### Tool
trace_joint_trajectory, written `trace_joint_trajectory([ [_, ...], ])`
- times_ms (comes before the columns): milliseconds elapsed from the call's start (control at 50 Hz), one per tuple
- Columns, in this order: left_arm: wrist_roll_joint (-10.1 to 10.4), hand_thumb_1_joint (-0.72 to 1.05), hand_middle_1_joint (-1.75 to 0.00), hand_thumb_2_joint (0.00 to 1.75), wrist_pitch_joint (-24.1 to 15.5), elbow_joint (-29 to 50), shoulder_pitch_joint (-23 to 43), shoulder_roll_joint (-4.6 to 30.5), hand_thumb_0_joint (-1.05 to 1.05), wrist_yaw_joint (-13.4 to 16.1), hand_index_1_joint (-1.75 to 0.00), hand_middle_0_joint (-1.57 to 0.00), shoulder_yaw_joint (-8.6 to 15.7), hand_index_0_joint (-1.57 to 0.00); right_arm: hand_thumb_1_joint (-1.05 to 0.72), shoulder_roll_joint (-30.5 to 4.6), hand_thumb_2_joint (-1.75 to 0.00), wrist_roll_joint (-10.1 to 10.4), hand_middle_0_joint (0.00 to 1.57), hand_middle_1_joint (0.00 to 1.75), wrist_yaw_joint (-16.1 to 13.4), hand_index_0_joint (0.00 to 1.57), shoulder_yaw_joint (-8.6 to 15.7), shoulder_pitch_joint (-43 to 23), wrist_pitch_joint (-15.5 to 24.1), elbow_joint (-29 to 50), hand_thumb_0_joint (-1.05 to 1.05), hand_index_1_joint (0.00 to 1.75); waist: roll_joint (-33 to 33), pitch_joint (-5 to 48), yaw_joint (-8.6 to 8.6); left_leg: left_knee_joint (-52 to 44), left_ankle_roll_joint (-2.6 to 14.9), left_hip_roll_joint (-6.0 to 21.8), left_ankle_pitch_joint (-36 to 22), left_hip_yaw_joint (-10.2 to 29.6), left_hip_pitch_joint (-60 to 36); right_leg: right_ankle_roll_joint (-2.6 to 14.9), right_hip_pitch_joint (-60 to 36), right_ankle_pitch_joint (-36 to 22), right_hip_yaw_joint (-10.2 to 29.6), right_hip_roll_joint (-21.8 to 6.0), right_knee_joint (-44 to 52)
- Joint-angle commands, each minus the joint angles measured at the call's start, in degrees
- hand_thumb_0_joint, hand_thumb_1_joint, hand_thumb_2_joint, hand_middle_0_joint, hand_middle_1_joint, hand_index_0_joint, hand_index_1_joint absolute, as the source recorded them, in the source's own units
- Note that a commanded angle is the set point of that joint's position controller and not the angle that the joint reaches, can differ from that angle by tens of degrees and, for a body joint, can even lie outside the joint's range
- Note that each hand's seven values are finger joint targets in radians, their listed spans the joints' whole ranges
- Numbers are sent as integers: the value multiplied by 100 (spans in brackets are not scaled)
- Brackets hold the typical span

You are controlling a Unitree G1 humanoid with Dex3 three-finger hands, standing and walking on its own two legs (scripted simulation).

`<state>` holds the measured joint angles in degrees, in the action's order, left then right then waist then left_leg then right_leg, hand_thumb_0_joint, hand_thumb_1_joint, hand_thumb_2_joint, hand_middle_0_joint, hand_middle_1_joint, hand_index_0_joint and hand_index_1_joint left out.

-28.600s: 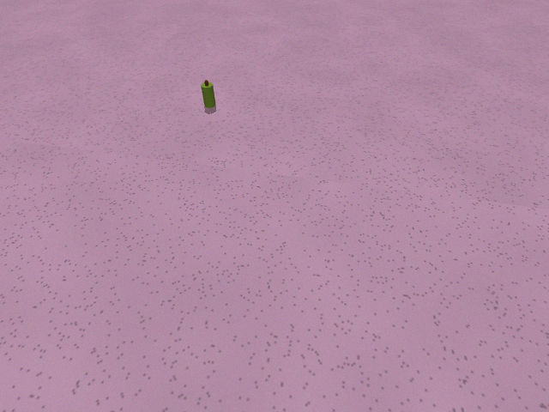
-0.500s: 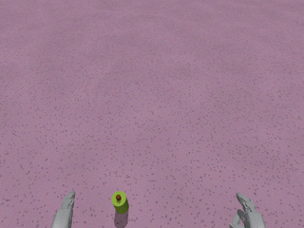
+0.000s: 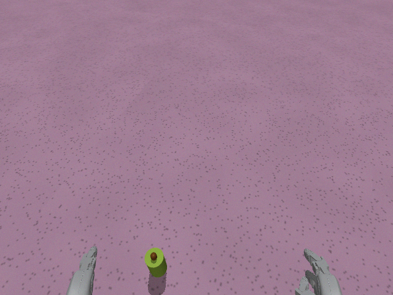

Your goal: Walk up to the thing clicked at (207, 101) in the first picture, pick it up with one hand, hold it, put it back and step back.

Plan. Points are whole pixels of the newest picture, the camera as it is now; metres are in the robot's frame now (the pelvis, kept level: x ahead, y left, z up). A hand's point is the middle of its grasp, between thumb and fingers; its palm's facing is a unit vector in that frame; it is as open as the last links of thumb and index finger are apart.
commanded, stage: home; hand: left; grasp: from the side
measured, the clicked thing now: (155, 261) +0.39 +0.19 -0.63
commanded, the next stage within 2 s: stand in 0.32 s
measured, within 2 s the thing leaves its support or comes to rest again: neither
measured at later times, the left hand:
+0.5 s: hand (112, 294) +0.17 +0.18 -0.06, palm faces +0.11 -0.96 -0.27, open 17.2 cm
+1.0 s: hand out of the picture +0.10 +0.25 -0.11, palm faces -0.01 -0.94 -0.35, open 7.8 cm
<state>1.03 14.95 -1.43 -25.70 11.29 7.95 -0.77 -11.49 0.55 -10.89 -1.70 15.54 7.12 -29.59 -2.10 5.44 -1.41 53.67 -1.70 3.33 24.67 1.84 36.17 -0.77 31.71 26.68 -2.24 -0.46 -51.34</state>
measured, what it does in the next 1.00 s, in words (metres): stands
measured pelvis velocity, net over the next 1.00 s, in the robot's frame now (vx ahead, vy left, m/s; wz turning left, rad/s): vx -0.01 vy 0.01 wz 0.01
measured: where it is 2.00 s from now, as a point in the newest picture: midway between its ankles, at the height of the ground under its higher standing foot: outside the picture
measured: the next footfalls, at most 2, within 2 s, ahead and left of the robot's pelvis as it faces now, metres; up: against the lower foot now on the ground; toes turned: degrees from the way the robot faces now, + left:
none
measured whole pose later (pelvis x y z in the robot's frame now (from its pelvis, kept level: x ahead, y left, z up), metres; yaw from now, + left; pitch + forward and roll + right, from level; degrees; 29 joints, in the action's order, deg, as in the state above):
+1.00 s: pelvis -0.01 +0.01 +0.02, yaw +1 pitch +0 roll +0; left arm -2.7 0.6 -40.8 -14.3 18.4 1.3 1.3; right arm -18.0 -3.2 -0.3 2.4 11.8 1.2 -49.0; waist 0.3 -1.6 0.3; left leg 43.5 -0.3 0.9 19.8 0.4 24.2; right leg -1.7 20.7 22.9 -1.3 -2.8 -43.2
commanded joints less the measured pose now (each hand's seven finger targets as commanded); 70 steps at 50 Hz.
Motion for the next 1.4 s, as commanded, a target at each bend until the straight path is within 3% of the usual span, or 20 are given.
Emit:
trace_joint_trajectory([
  [0,-65,-57,-6,5,-261,1082,142,596,0,40,-5,-5,360,-5,-90,-659,-90,-17,20,30,-65,20,263,-412,298,936,0,30,16,576,23,-866,171,-221,-923,-174,-708,96,-44,-981,-140,201,888],
  [120,-74,-56,-6,5,-244,923,9,511,0,41,-6,-5,279,-5,-90,-658,-90,-31,20,30,-66,20,266,-372,293,898,0,30,70,634,-8,-793,177,-206,-1259,-159,-777,81,-127,-1315,-139,195,833],
  [160,-69,-52,-6,7,-268,1227,189,695,0,60,-6,-5,417,-5,-90,-661,-90,-30,20,30,-68,20,272,-343,284,867,0,30,-19,712,35,-753,182,-227,-1352,-201,-815,75,-186,-1435,-110,170,850],
  [180,-76,-54,-6,7,-275,1216,188,653,0,51,-6,-5,353,-5,-90,-664,-90,-32,20,30,-75,20,282,-323,283,860,0,30,81,722,-20,-727,192,-230,-1372,-212,-838,55,-179,-1491,-98,170,866],
  [200,-75,-54,-6,6,-236,806,-67,456,0,29,-6,-5,258,-5,-90,-656,-90,-33,20,30,-64,20,268,-354,287,879,0,30,262,615,-36,-734,205,-223,-1327,-204,-769,49,-155,-1450,-109,177,868],
  [280,-74,-56,-6,6,-277,1160,173,654,0,45,-6,-5,375,-5,-90,-675,-90,-25,20,30,-52,20,289,-381,277,908,0,30,64,636,60,-786,179,-238,-1210,-220,-745,81,-151,-1280,-122,174,884],
  [400,-64,-55,-6,6,-268,988,90,529,0,33,-6,-5,309,-5,-90,-664,-90,-28,20,30,-44,20,271,-408,289,920,0,30,113,583,10,-825,193,-229,-1055,-205,-725,79,-151,-1143,-121,174,897],
  [460,-74,-31,-30,30,-297,1103,170,649,0,45,-30,-20,397,-20,-90,-674,-90,-37,20,30,-57,20,284,-386,279,909,0,30,35,617,37,-816,189,-239,-1055,-215,-708,87,-145,-1137,-116,166,911],
  [500,-64,-15,-30,46,-275,981,83,527,0,31,-30,-20,292,-20,-90,-661,-90,-41,20,30,-52,20,269,-395,287,926,0,30,48,539,2,-824,196,-245,-968,-223,-685,82,-90,-1072,-113,164,942],
  [600,-71,25,-30,86,-303,1153,201,589,0,42,-30,-20,332,-20,-90,-688,-90,-41,20,30,-57,20,277,-411,301,944,0,30,-16,586,18,-910,190,-227,-817,-198,-732,107,-69,-895,-120,173,944],
  [680,-64,57,-30,90,-296,1044,140,591,0,50,-30,-20,342,-20,-90,-668,-90,-39,20,30,-64,20,256,-444,329,956,0,30,68,493,27,-908,200,-237,-688,-202,-635,95,-33,-765,-134,174,995],
  [700,-667,65,-30,90,-953,-967,1055,1363,0,-237,-30,-20,613,-20,-90,-1508,-90,-642,20,30,278,20,547,-566,-69,-367,0,30,495,-322,154,-1179,376,-110,-1293,235,-594,365,-875,-722,302,-319,1088],
  [720,-698,73,-30,90,-1201,-1450,851,1410,0,-404,-30,-20,654,-20,-90,-1499,-90,-732,20,30,507,20,593,-539,-207,-606,0,30,697,6,245,-1030,554,-106,-1163,39,-930,466,-849,-882,649,-481,1262],
  [760,-659,89,-30,90,-1464,-1752,1000,1520,0,-544,-30,-20,595,-20,-90,-1389,-90,-628,20,30,699,20,576,-647,-318,-663,0,30,640,-158,159,-1198,571,-156,-1075,85,-1120,560,-577,-808,843,-532,1440],
  [840,-408,90,-30,90,-1630,-2591,1183,1521,0,-653,-30,-20,546,-20,-90,-1471,-90,-350,20,30,992,20,621,-635,-318,-974,0,30,229,79,252,-1516,523,-68,-1287,204,-1508,397,-992,-1141,607,-475,1439],
  [940,-389,90,-30,90,-1702,-3445,1392,1555,0,-631,-30,-20,527,-20,-90,-1511,-90,-357,20,30,1035,20,651,-787,-414,-1361,0,30,85,-142,267,-2055,548,48,-922,460,-1529,301,-1291,-900,430,-424,1702],
  [1040,-314,90,-30,90,-1716,-4136,1359,1614,0,-592,-30,-20,505,-20,-90,-1620,-90,-326,20,30,1013,20,640,-676,-437,-1775,0,30,-28,-141,246,-2349,547,175,-1753,597,-1991,258,-1599,-1565,380,-438,1847],
  [1160,-275,90,-30,90,-1667,-4838,1371,1721,0,-572,-30,-20,437,-20,-90,-1711,-90,-265,20,30,982,20,588,-690,-516,-2242,0,30,11,-346,204,-2770,471,234,-1631,590,-2259,241,-1869,-1568,424,-527,2406],
  [1240,-271,90,-30,90,-1681,-5183,1472,1820,0,-578,-30,-20,396,-20,-90,-1719,-90,-217,20,30,983,20,537,-770,-551,-2504,0,30,167,-420,184,-2887,398,210,-1886,513,-2447,211,-2065,-1758,477,-625,2757],
  [1380,-262,90,-30,90,-1653,-5652,1641,1849,0,-611,-30,-20,335,-20,-90,-1775,-90,-187,20,30,1000,20,504,-920,-599,-2834,0,30,121,-776,175,-3438,335,224,-1074,590,-2341,145,-2208,-1270,426,-615,3186],
])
